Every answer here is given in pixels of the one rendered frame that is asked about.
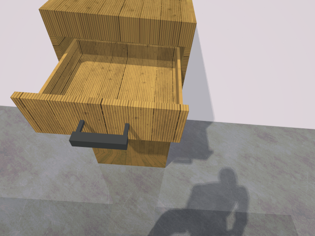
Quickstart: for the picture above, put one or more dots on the handle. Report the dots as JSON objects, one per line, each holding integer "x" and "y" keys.
{"x": 99, "y": 140}

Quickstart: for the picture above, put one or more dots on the drawer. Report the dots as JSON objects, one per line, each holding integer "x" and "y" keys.
{"x": 108, "y": 84}

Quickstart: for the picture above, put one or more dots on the cabinet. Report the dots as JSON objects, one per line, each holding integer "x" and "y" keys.
{"x": 152, "y": 22}

